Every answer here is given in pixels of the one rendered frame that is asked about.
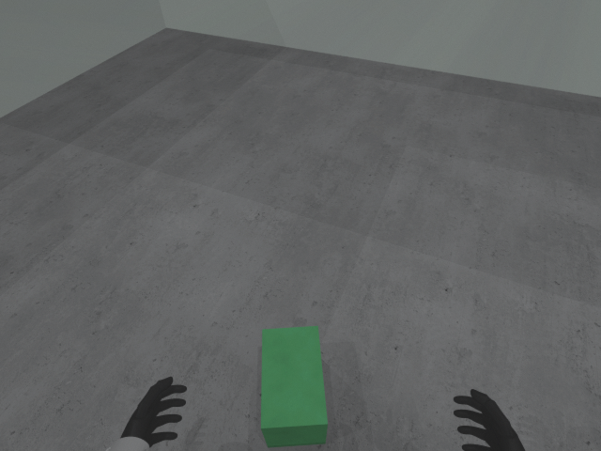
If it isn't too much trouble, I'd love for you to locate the carton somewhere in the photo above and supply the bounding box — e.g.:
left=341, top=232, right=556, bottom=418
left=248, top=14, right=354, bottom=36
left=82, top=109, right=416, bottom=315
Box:
left=261, top=326, right=328, bottom=448

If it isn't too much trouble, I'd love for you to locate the robot left hand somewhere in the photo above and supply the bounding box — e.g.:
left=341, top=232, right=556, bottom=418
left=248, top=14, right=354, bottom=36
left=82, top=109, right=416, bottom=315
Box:
left=120, top=377, right=187, bottom=448

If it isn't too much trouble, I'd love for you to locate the robot right hand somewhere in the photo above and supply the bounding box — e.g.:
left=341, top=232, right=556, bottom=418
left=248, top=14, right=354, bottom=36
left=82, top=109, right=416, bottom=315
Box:
left=454, top=389, right=525, bottom=451

